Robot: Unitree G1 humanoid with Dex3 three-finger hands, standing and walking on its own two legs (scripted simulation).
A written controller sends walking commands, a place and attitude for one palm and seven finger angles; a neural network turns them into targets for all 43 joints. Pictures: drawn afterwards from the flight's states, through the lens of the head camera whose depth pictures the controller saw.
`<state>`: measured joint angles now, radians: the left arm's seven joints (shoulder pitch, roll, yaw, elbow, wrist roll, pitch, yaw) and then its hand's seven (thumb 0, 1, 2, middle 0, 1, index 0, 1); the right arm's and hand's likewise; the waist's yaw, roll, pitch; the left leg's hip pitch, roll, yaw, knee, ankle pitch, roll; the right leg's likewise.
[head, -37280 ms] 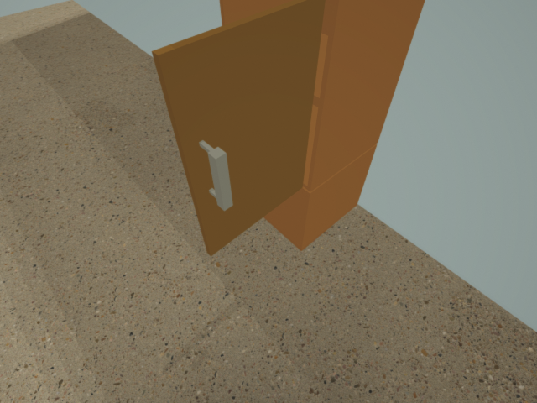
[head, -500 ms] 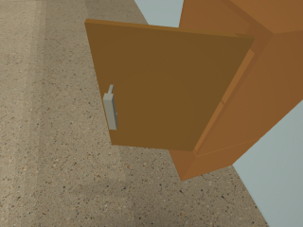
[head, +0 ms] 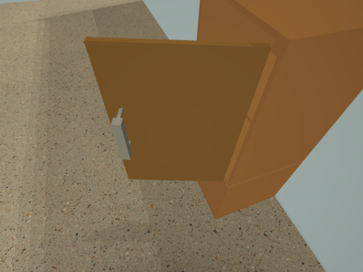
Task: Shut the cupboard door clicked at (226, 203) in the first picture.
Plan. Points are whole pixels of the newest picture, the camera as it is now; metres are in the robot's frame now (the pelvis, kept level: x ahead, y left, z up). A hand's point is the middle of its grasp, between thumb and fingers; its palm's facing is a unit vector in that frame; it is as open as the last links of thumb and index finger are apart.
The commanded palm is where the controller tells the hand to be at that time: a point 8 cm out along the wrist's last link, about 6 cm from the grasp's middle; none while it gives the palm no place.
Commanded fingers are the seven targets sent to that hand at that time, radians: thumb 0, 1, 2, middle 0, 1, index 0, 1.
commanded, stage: come to a stop and stand still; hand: left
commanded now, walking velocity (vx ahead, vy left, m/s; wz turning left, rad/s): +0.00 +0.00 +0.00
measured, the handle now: (123, 134) +0.48 +0.19 -0.02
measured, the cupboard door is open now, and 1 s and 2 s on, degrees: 69 69 69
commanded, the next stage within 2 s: look again from close up in 0.42 s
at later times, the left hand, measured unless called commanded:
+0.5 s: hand out of the picture +0.00 +0.13 -0.18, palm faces +0.05 -0.99 -0.15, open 7.3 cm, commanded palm none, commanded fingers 0.00 0.90 0.90 -0.20 -0.30 -0.20 -0.30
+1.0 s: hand out of the picture +0.05 +0.22 -0.18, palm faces +0.02 -0.96 -0.27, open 7.4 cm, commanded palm none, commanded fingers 0.00 0.90 0.90 -0.20 -0.30 -0.20 -0.30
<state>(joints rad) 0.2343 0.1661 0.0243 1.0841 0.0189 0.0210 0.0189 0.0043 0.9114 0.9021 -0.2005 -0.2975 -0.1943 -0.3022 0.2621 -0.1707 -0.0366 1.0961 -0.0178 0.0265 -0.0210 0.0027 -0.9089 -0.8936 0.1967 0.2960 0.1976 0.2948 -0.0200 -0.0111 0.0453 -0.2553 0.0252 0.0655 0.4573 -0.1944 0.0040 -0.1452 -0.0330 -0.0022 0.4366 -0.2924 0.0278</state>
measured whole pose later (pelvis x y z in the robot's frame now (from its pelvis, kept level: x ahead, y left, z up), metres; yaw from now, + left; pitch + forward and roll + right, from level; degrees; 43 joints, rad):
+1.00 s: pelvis +0.00 +0.01 -0.01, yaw +0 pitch -2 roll +0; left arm 0.26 0.23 0.01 0.98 0.03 0.00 0.04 0.00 0.91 0.90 -0.20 -0.30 -0.20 -0.30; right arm 0.13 -0.19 -0.03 0.99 -0.02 0.01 0.00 0.00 -0.91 -0.89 0.20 0.30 0.20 0.29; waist 0.02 0.00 0.03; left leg -0.28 0.02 0.08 0.57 -0.27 0.02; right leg -0.16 -0.04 0.01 0.54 -0.35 0.04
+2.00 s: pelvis -0.02 +0.01 -0.10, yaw +2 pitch +15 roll -4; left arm 0.49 0.25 0.16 -0.11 -0.30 -0.34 -0.26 0.02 0.90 0.90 -0.80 -0.95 -0.79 -0.95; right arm 0.24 -0.20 0.01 0.53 0.03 -0.24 -0.05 0.01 -0.90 -0.89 0.20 0.30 0.20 0.30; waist 0.02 0.05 -0.17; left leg -0.99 0.00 -0.05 1.23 -0.49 0.02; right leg -0.88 0.04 -0.06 1.17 -0.55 -0.01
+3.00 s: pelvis -0.01 +0.01 -0.08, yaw +2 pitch +13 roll -3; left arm 0.38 0.25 0.14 -0.02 -0.29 -0.36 -0.25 0.02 0.90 0.90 -1.30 -1.50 -1.30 -1.50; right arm 0.27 -0.24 0.02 0.49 0.04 -0.16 -0.05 0.01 -0.90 -0.89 0.20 0.30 0.20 0.30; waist 0.00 0.05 -0.16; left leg -0.88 -0.01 -0.04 1.12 -0.48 0.03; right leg -0.77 0.03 -0.04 1.07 -0.53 0.00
